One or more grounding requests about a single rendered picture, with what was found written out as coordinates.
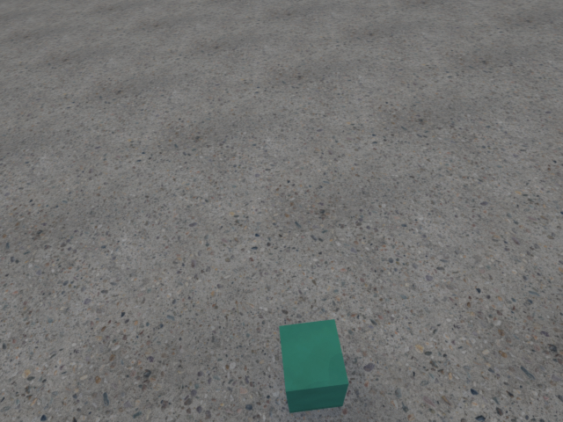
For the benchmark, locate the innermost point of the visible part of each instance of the carton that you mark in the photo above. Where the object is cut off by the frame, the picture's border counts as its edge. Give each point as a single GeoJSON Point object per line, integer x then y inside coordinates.
{"type": "Point", "coordinates": [314, 370]}

